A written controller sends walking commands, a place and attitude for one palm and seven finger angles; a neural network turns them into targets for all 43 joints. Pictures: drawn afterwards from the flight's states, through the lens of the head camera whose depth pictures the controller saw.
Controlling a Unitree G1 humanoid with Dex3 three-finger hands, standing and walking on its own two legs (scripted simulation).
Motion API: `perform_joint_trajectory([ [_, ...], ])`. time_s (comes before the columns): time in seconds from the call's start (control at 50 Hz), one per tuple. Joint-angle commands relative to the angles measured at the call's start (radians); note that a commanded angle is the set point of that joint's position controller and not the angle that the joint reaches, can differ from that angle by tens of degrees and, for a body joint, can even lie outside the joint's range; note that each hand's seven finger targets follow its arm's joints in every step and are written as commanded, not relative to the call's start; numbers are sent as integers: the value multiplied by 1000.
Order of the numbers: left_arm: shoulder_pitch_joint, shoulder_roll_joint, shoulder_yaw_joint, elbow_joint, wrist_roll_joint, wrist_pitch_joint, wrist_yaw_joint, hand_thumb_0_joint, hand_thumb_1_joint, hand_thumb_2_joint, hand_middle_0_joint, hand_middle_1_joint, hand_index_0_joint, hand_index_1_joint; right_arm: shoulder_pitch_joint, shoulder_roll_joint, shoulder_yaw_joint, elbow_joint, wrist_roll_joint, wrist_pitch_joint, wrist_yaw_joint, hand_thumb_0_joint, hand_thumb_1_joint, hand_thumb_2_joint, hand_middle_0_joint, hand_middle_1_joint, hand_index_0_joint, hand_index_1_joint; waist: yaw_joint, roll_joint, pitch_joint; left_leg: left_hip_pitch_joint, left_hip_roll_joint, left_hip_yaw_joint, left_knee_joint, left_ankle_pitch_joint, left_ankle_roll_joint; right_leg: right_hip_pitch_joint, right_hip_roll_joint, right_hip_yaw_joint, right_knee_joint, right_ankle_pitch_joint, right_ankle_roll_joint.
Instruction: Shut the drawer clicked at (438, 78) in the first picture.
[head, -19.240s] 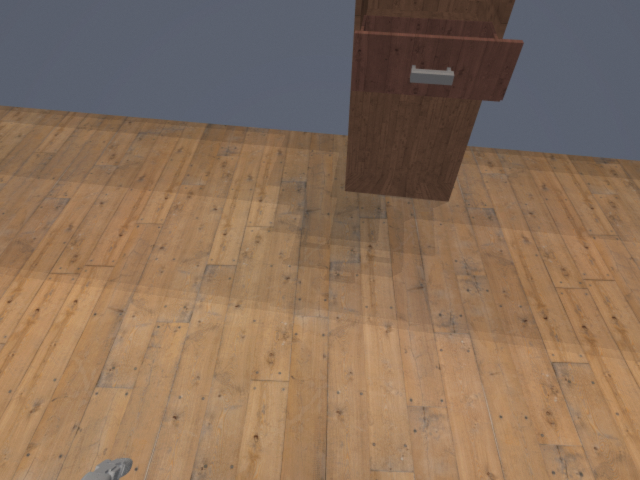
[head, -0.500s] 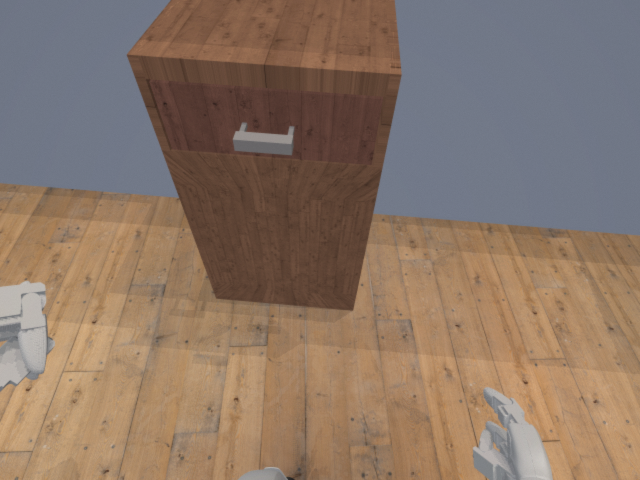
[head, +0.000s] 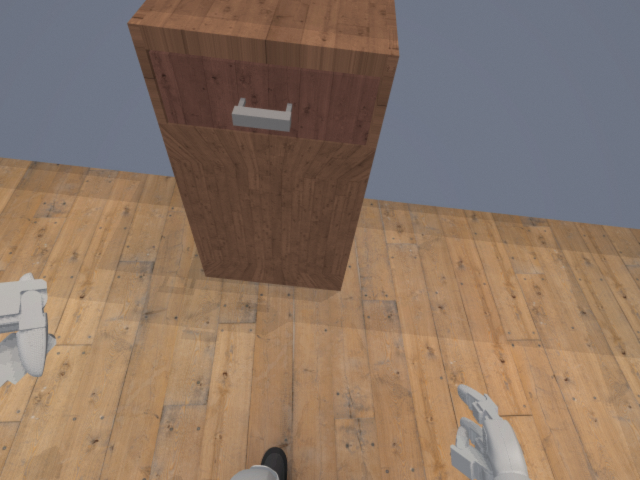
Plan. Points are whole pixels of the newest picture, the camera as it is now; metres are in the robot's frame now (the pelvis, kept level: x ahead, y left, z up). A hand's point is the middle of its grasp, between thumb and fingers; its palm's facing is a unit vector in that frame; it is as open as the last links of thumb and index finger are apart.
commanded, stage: step back with the hand held close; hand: left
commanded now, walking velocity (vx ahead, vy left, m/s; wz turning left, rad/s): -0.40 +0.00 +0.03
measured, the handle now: (264, 111) +0.76 +0.18 -0.01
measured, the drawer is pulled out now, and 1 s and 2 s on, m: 0.00 0.00 0.00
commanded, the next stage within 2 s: stop stepping back and stand still in 0.06 s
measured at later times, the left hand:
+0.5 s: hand out of the picture +0.12 +0.27 +0.16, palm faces +0.40 -0.84 -0.37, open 3.2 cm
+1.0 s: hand out of the picture +0.08 +0.30 +0.17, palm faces +0.32 -0.80 -0.50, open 3.2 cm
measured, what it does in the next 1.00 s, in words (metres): walks backwards: left foot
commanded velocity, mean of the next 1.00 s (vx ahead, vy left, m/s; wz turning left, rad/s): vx -0.02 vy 0.00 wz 0.01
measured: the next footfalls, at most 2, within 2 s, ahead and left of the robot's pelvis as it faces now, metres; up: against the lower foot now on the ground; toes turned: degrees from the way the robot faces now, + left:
left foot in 0.70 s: +0.02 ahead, +0.14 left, +0.00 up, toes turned +1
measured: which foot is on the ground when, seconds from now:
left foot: down 0.00-0.56, up 0.58-0.68, down 0.70-1.00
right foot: down 0.00-1.00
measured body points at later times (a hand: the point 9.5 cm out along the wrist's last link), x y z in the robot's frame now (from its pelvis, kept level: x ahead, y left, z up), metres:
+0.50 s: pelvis -0.07 +0.02 -0.01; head -0.08 +0.05 +0.44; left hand +0.10 +0.32 +0.18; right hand +0.08 -0.23 -0.08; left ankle +0.11 +0.09 -0.73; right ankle -0.14 -0.11 -0.72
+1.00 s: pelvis -0.10 +0.06 +0.01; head -0.08 +0.07 +0.46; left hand +0.06 +0.34 +0.20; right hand +0.08 -0.15 -0.07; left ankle -0.02 +0.14 -0.73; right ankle -0.12 -0.05 -0.73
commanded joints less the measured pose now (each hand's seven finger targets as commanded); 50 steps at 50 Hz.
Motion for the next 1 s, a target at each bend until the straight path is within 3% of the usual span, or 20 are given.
perform_joint_trajectory([
  [0.0,-54,191,123,-201,-20,-73,-7,0,900,900,-1400,-1600,-1400,-1600,-42,-177,-76,-128,9,-18,-14,0,-900,-900,200,300,200,300,-17,179,-280,547,148,-105,-10,288,4,-142,-7,-24,-31,165,18],
  [0.04,2,198,145,-221,-40,-65,-10,0,900,900,-1400,-1600,-1400,-1600,-40,-154,-76,-159,35,-2,-7,0,-900,-900,200,300,200,300,-17,20,-356,619,103,-57,77,289,-3,-156,-37,-10,-57,349,59],
  [0.08,84,208,177,-169,-57,-56,-13,0,900,900,-1400,-1600,-1400,-1600,-85,-149,-61,-202,62,12,-17,0,-900,-900,200,300,200,300,-22,-98,-254,527,45,-14,151,-49,-25,-248,-139,13,-105,342,45],
  [0.14,78,202,169,-130,-57,-39,-8,0,900,900,-1400,-1600,-1400,-1600,-113,-152,-52,-195,51,17,-33,0,-900,-900,200,300,200,300,-39,-23,-84,418,-3,-24,265,-193,-54,-425,-233,81,-156,174,-39],
  [0.32,-135,139,32,-87,-2,10,30,0,900,900,-1400,-1600,-1400,-1600,-40,-178,-53,-149,36,-17,-82,0,-900,-900,200,300,200,300,-64,21,160,436,24,-117,204,-338,-54,-545,-130,16,-164,-373,-78],
  [0.38,-168,142,48,-165,10,-3,28,0,900,900,-1400,-1600,-1400,-1600,-55,-187,-48,-153,27,-47,-79,0,-900,-900,200,300,200,300,-48,234,136,309,80,-265,-114,-600,-56,-360,-4,-48,8,-341,-44],
  [0.42,-146,155,88,-219,22,-10,31,0,900,900,-1400,-1600,-1400,-1600,-58,-192,-48,-165,16,-65,-64,0,-900,-900,200,300,200,300,-16,405,42,79,142,-383,-429,-885,-102,-25,114,-102,273,-284,-35],
  [0.44,-119,191,115,-227,17,-14,26,0,900,900,-1400,-1600,-1400,-1600,-49,-174,-49,-165,13,-73,-57,0,-900,-900,200,300,200,300,-6,378,-8,80,147,-383,-432,-849,-117,16,115,-92,302,-265,-39],
  [0.48,4,174,121,-237,2,-8,12,0,900,900,-1400,-1600,-1400,-1600,-30,-148,-52,-179,10,-71,-32,0,-900,-900,200,300,200,300,9,285,-134,145,87,-206,-307,-618,-136,100,100,-109,152,-266,-59],
  [0.5,73,170,124,-228,-2,-3,6,0,900,900,-1400,-1600,-1400,-1600,-17,-138,-54,-181,20,-61,-25,0,-900,-900,200,300,200,300,4,198,-161,206,22,-92,-117,-487,-114,63,31,-49,-12,-243,-65],
  [0.52,86,165,120,-229,-2,6,1,0,900,900,-1400,-1600,-1400,-1600,3,-136,-63,-171,28,-36,-20,0,-900,-900,200,300,200,300,-23,-4,-137,336,-65,11,255,-339,-95,-195,-147,120,-188,-292,-93],
  [0.54,95,155,155,-210,-25,18,14,0,900,900,-1400,-1600,-1400,-1600,7,-147,-70,-154,19,-13,-17,0,-900,-900,200,300,200,300,-13,-112,-116,348,-78,-30,500,-298,-85,-386,-315,287,-283,-322,-159],
  [0.56,60,121,100,-207,-32,43,8,0,900,900,-1400,-1600,-1400,-1600,6,-140,-69,-138,28,8,-14,0,-900,-900,200,300,200,300,-32,-166,-63,228,-46,-89,628,-263,-80,-395,-356,288,-237,-356,-224],
  [0.6,-60,92,80,-84,-16,60,26,0,900,900,-1400,-1600,-1400,-1600,-18,-123,-55,-129,35,0,-31,0,-900,-900,200,300,200,300,-62,-130,71,187,39,-107,454,-345,-58,-390,-314,165,-193,-276,-160],
  [0.64,-125,66,24,-44,6,71,32,0,900,900,-1400,-1600,-1400,-1600,-39,-153,-49,-120,42,-30,-55,0,-900,-900,200,300,200,300,-64,-17,120,283,32,-72,88,-268,-38,-318,-193,37,-57,-143,-72],
  [0.68,-139,93,28,-79,25,44,37,0,900,900,-1400,-1600,-1400,-1600,-24,-171,-40,-130,43,-70,-68,0,-900,-900,200,300,200,300,-29,179,50,363,139,-211,-51,-111,14,-240,-79,-6,86,38,-4],
  [0.74,-163,127,45,-187,18,19,23,0,900,900,-1400,-1600,-1400,-1600,-27,-143,-27,-128,22,-101,-61,0,-900,-900,200,300,200,300,-32,214,-45,369,212,-435,-259,-306,-3,-196,-28,10,279,-139,9],
  [0.8,-50,95,36,-225,29,26,34,0,900,900,-1400,-1600,-1400,-1600,-25,-135,-29,-149,24,-107,-35,0,-900,-900,200,300,200,300,-16,161,-89,368,201,-329,-257,-390,39,-143,-47,14,252,-122,-2],
  [0.9,70,108,74,-145,21,45,37,0,900,900,-1400,-1600,-1400,-1600,-37,-142,-32,-175,20,-59,-35,0,-900,-900,200,300,200,300,-33,156,-31,149,74,-166,-179,-468,-44,63,-41,-34,-54,-29,-29],
  [0.98,50,105,88,-85,-8,44,31,0,900,900,-1400,-1600,-1400,-1600,-32,-149,-52,-156,35,-27,-40,0,-900,-900,200,300,200,300,-42,-44,-22,336,24,-103,93,-302,-48,-213,-177,112,-195,-195,-88],
])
